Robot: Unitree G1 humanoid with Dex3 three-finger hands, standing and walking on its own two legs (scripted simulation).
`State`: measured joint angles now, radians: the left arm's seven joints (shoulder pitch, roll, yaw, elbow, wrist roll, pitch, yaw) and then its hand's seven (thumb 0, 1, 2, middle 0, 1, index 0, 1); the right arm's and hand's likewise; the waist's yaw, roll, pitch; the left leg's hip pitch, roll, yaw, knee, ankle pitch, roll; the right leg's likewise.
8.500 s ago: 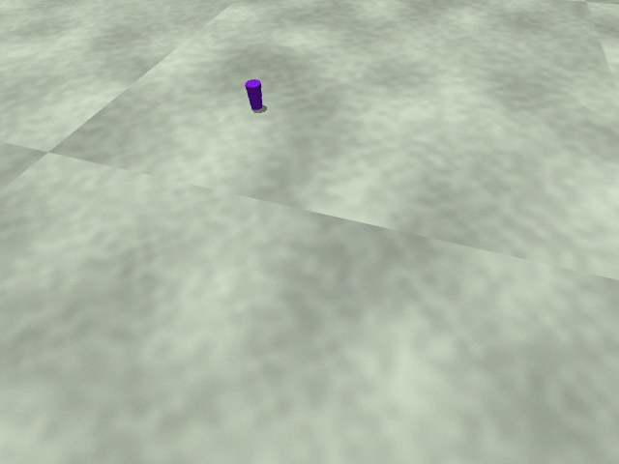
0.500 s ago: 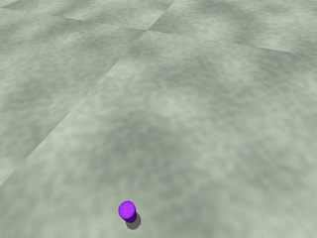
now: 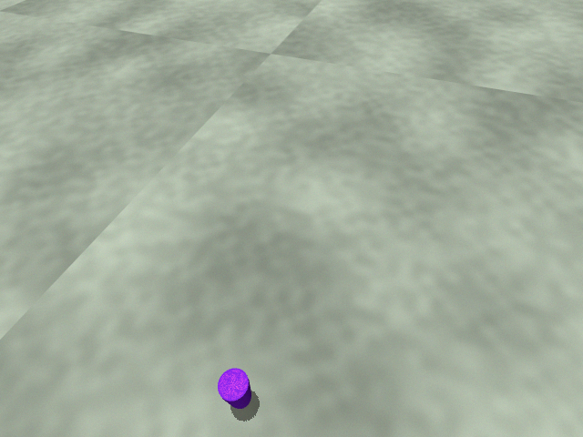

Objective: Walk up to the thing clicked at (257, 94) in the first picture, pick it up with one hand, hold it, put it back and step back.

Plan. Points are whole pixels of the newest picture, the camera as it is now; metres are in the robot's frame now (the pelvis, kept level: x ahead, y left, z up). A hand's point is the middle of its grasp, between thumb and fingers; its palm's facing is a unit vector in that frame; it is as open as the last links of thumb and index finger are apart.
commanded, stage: stand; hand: left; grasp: from the side
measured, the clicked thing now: (237, 391) +0.36 +0.23 -0.71
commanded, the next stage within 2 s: go down in 0.20 s
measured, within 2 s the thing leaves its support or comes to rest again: neither
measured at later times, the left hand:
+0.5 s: hand out of the picture +0.14 +0.26 -0.16, palm faces +0.05 -0.94 -0.33, open 9.9 cm
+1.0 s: hand out of the picture +0.14 +0.28 -0.19, palm faces +0.07 -0.94 -0.33, open 17.1 cm
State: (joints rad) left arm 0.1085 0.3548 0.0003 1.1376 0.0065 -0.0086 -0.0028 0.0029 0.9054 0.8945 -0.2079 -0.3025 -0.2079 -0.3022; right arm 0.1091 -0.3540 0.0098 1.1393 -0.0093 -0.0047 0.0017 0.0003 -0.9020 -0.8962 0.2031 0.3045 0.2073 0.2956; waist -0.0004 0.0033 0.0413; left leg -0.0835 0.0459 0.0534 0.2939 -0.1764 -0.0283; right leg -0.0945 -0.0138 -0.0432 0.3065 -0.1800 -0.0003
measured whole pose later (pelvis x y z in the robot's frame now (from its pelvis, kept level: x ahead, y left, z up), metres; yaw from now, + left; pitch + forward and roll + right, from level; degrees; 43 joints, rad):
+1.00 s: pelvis -0.01 +0.02 -0.07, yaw +1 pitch +13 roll -2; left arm 0.22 0.33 0.21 0.54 0.04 0.19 -0.05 -0.01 -0.50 0.03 -0.10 -0.09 -0.11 -0.08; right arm 0.23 -0.25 -0.02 0.60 0.02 -0.12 -0.06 0.01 -0.86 -0.88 0.20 0.30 0.21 0.30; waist -0.03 0.00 -0.09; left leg -0.73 0.05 0.02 0.97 -0.47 0.00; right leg -0.71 -0.04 -0.05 0.93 -0.45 0.02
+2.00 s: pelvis -0.07 +0.02 -0.25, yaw -1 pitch +32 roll -4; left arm -0.19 0.58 0.60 0.83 -0.14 -0.33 -0.45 -0.01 -0.44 0.10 -0.06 -0.10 -0.06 -0.10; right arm 0.12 -0.30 0.02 0.65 -0.01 -0.18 -0.05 0.01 -0.91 -0.90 0.20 0.30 0.21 0.30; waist -0.03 -0.01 -0.17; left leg -1.68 0.05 -0.04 1.78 -0.67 0.00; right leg -1.63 -0.05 -0.06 1.73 -0.66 0.01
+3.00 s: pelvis -0.10 +0.02 -0.38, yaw -4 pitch +32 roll -7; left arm -0.52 0.86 0.81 1.05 -0.20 -0.39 -0.71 -0.02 -0.51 0.07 -0.05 -0.05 -0.04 -0.06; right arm 0.09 -0.36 0.10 0.69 -0.04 -0.19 -0.05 0.00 -0.92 -0.91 0.21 0.30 0.21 0.30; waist -0.06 -0.03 -0.10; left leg -2.09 0.05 -0.10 2.21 -0.69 0.01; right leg -2.03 -0.04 -0.08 2.13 -0.67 0.01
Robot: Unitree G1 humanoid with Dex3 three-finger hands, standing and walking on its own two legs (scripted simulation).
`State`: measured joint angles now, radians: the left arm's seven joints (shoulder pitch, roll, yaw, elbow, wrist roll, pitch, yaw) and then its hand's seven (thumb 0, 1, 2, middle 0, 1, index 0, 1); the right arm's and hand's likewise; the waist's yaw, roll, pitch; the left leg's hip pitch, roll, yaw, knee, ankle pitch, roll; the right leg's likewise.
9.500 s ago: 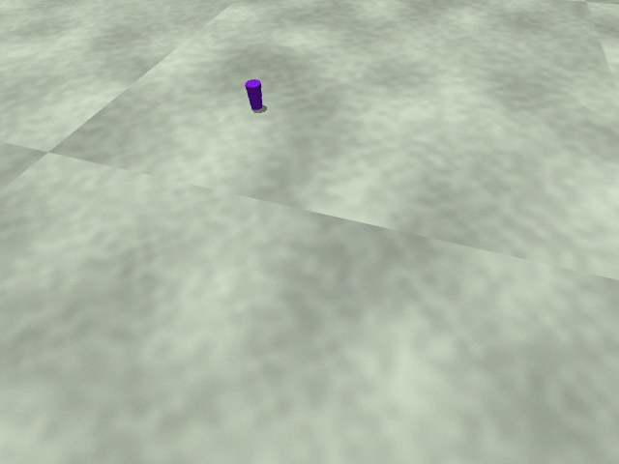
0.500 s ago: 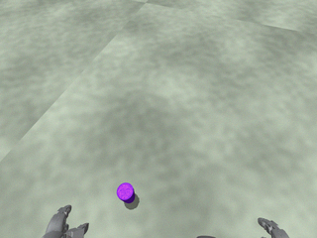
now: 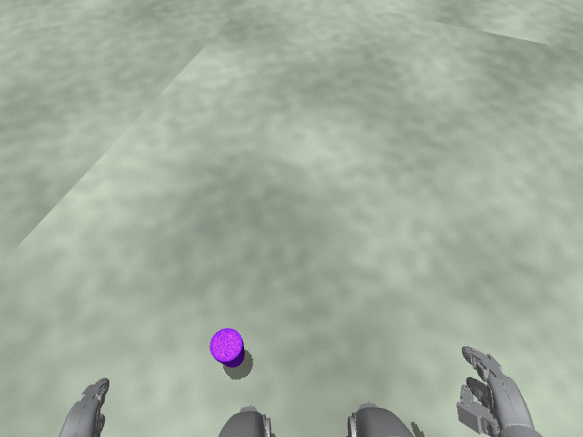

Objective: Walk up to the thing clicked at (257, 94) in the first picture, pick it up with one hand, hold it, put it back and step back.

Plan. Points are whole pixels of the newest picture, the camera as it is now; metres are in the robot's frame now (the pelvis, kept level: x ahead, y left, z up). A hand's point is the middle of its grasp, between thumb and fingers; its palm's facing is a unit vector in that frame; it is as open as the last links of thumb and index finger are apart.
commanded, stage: go down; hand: left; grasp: from the side
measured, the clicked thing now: (230, 350) +0.37 +0.21 -0.64
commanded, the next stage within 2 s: none
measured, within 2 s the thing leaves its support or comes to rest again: neither
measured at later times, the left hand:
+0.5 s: hand out of the picture +0.15 +0.28 -0.15, palm faces +0.11 -0.94 -0.32, open 17.3 cm
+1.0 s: hand (115, 381) +0.24 +0.35 -0.25, palm faces +0.16 -0.96 -0.22, open 17.0 cm
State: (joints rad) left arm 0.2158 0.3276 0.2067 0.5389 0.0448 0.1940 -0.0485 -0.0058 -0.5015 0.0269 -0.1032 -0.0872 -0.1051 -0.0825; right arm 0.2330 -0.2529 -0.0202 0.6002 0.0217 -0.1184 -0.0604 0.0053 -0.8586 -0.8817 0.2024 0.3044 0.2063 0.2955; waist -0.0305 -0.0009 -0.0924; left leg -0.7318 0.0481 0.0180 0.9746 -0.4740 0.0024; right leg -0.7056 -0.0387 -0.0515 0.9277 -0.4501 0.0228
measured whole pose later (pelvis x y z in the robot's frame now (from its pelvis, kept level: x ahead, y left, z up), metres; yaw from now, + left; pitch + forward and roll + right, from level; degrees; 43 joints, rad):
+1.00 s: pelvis -0.06 +0.00 -0.19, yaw -1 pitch +32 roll -4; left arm -0.19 0.58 0.60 0.83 -0.14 -0.33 -0.45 -0.01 -0.44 0.10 -0.06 -0.10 -0.06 -0.10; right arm 0.12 -0.30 0.02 0.65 -0.01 -0.18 -0.05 0.01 -0.91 -0.90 0.20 0.30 0.21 0.30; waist -0.03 -0.01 -0.17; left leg -1.68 0.05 -0.04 1.78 -0.67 0.00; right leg -1.63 -0.05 -0.06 1.73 -0.66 0.01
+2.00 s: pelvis -0.09 +0.00 -0.32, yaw -4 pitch +32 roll -7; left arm -0.52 0.86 0.81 1.05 -0.20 -0.39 -0.71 -0.02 -0.51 0.07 -0.05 -0.05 -0.04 -0.06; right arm 0.09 -0.36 0.10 0.69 -0.04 -0.19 -0.05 0.00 -0.92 -0.91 0.21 0.30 0.21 0.30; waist -0.06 -0.03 -0.10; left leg -2.09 0.05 -0.10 2.21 -0.69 0.01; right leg -2.03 -0.04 -0.08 2.13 -0.67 0.01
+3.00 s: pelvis -0.10 +0.01 -0.41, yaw -10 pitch +21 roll -12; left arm -0.60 0.89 0.79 1.32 -0.25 -0.79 -0.65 -0.02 -0.61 0.04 -0.08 -0.09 -0.06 -0.10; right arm -0.07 -0.38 0.31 0.63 -0.20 -0.14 0.03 0.00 -0.92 -0.90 0.21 0.31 0.21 0.30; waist -0.18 -0.19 0.15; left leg -2.24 0.06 -0.23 2.55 -0.71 0.01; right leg -2.13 -0.01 -0.16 2.38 -0.64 0.03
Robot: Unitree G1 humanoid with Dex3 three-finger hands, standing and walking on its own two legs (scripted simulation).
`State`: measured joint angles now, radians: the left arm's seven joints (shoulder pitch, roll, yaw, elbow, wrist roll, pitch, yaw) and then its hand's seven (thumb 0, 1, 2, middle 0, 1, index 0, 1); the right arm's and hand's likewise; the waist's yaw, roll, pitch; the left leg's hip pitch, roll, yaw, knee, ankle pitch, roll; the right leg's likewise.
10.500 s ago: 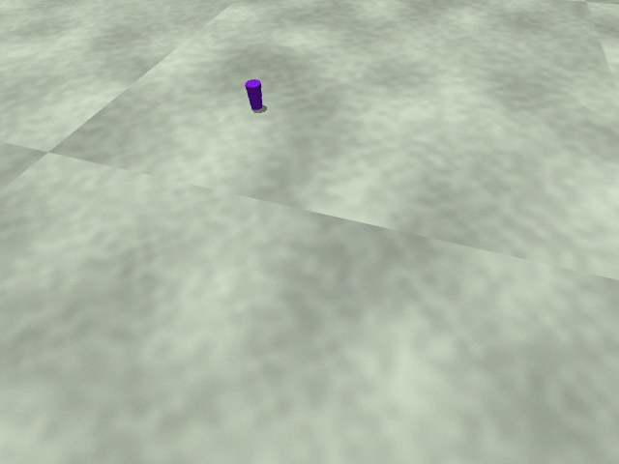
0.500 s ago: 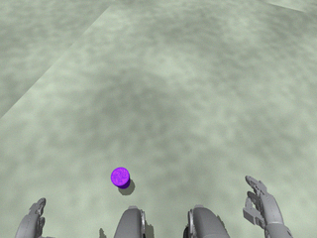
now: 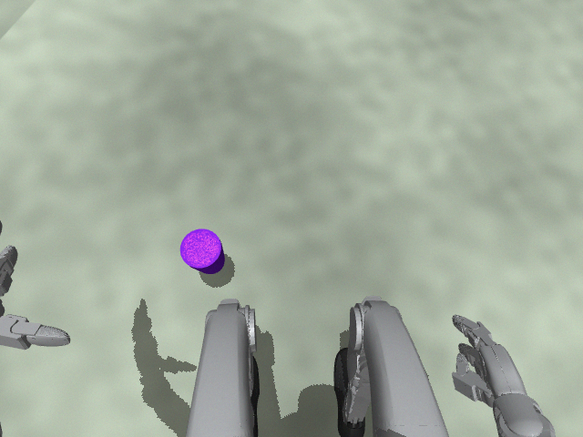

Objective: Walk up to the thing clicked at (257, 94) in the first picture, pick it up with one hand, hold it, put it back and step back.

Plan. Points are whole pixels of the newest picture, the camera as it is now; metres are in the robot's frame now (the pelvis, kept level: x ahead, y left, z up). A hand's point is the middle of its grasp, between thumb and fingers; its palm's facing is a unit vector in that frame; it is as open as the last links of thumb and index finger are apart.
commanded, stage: go down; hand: left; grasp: from the side
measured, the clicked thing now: (206, 255) +0.43 +0.22 -0.45
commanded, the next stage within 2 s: approach in 1.30 s
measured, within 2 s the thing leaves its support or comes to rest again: neither
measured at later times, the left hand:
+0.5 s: hand (34, 268) +0.33 +0.39 -0.11, palm faces +0.18 -0.97 -0.15, open 17.2 cm
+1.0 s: hand (37, 259) +0.35 +0.40 -0.13, palm faces +0.17 -0.98 -0.11, open 17.4 cm
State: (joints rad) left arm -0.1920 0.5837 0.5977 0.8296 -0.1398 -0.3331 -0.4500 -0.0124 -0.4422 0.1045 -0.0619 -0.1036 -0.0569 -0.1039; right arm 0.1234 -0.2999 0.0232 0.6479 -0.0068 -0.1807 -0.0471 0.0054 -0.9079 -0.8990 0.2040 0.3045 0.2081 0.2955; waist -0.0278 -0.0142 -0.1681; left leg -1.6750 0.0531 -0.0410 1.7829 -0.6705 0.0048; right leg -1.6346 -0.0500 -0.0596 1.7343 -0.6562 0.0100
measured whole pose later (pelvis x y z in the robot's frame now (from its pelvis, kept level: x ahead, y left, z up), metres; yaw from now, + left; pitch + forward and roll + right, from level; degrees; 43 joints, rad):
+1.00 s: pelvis -0.03 +0.00 -0.13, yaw -3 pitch +32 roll -7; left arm -0.52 0.86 0.81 1.05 -0.20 -0.39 -0.71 -0.02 -0.51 0.07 -0.05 -0.05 -0.04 -0.06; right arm 0.09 -0.36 0.10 0.69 -0.04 -0.19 -0.05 0.00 -0.92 -0.91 0.21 0.30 0.21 0.30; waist -0.06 -0.03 -0.10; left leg -2.09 0.05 -0.10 2.21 -0.69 0.01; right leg -2.03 -0.04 -0.08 2.13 -0.67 0.01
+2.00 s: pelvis -0.04 +0.01 -0.22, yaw -9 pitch +21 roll -12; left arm -0.60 0.89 0.79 1.32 -0.25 -0.79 -0.65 -0.02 -0.61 0.04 -0.08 -0.09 -0.06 -0.10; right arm -0.07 -0.38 0.31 0.63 -0.20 -0.14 0.03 0.00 -0.92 -0.90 0.21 0.31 0.21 0.30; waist -0.18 -0.19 0.15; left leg -2.24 0.06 -0.23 2.55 -0.71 0.01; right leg -2.13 -0.01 -0.16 2.38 -0.64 0.03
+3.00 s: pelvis -0.05 +0.02 -0.25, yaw -13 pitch +10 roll -18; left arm -0.57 0.80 0.52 1.45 -0.14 -1.15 -0.07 -0.02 -0.38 0.21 -0.19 -0.18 -0.18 -0.19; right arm -0.19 -0.38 0.52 0.56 -0.36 -0.02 0.14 -0.01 -0.91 -0.90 0.21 0.30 0.21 0.30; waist -0.22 -0.28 0.31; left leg -2.20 0.04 -0.37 2.68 -0.71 0.01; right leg -2.04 0.04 -0.26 2.41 -0.59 0.07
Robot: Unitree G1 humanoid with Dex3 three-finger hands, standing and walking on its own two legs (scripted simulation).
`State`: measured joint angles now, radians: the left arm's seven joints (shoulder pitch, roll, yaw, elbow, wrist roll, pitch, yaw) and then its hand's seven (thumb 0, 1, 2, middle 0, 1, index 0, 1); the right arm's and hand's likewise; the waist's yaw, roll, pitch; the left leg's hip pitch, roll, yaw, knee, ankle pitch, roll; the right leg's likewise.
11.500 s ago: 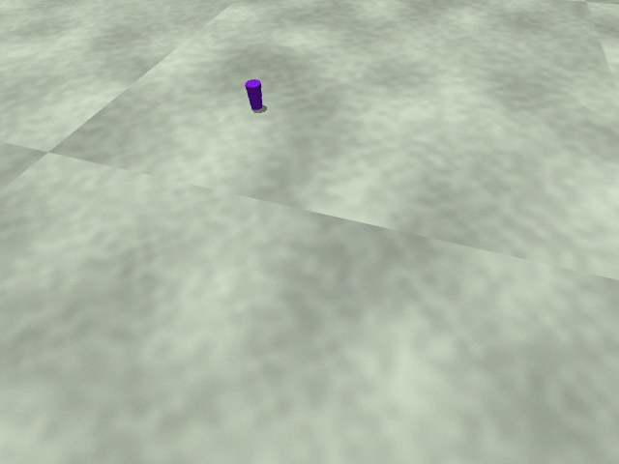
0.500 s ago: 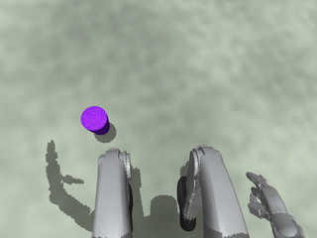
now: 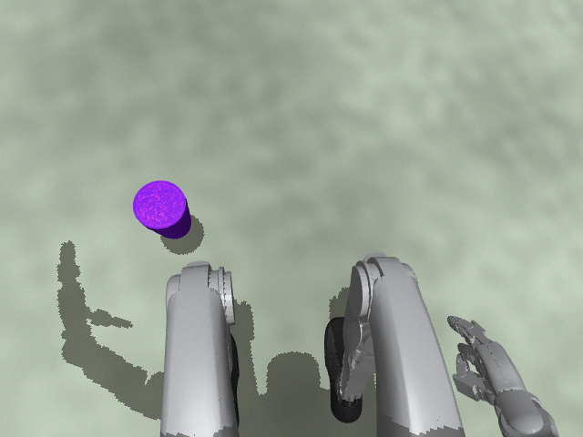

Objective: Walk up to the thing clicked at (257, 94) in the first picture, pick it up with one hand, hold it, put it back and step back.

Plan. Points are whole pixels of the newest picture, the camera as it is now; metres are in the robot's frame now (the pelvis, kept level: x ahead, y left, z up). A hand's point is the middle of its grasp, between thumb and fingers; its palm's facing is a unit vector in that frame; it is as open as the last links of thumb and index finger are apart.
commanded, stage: go down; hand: left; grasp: from the side
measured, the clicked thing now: (168, 215) +0.45 +0.24 -0.32
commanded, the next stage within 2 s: approach in 0.30 s
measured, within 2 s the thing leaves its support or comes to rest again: neither
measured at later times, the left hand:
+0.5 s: hand out of the picture +0.36 +0.43 -0.01, palm faces +0.23 -0.97 -0.08, open 17.5 cm
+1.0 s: hand (80, 223) +0.40 +0.35 -0.21, palm faces +0.17 -0.98 +0.04, open 17.6 cm
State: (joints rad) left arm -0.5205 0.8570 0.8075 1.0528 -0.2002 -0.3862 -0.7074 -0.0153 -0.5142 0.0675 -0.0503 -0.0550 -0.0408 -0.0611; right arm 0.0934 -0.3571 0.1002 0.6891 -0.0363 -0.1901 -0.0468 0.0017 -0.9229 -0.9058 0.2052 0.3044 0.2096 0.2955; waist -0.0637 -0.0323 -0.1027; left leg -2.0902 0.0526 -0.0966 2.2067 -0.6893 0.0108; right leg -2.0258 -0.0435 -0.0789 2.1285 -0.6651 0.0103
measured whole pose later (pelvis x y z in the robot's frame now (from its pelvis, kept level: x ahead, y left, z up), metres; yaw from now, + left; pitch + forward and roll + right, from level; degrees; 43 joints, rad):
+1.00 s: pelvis -0.01 +0.01 -0.09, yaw -6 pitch +21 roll -12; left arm -0.60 0.89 0.79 1.32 -0.25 -0.79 -0.65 -0.02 -0.61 0.04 -0.08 -0.09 -0.06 -0.10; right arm -0.07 -0.38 0.31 0.63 -0.20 -0.14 0.03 0.00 -0.92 -0.90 0.21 0.31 0.21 0.30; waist -0.18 -0.19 0.15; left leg -2.24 0.06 -0.23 2.55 -0.71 0.01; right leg -2.13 -0.01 -0.16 2.38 -0.64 0.03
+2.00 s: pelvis -0.02 +0.02 -0.12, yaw -10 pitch +10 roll -18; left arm -0.57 0.80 0.52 1.45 -0.14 -1.15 -0.07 -0.02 -0.38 0.21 -0.19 -0.18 -0.18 -0.19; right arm -0.19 -0.38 0.52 0.56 -0.36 -0.02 0.14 -0.01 -0.91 -0.90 0.21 0.30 0.21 0.30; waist -0.22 -0.28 0.31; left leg -2.20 0.04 -0.37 2.68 -0.71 0.01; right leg -2.04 0.04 -0.26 2.41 -0.59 0.07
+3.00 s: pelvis -0.02 +0.02 -0.11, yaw -10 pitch +12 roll -18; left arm -0.58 0.79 0.50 1.27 -0.08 -1.02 0.01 -0.01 -0.43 0.89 -0.66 -0.93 -0.59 -0.95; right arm -0.15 -0.36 0.48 0.56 -0.35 0.04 0.14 -0.01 -0.91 -0.90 0.21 0.30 0.21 0.30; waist -0.21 -0.29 0.30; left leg -2.21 0.04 -0.38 2.66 -0.72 0.00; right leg -2.04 0.04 -0.27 2.38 -0.60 0.06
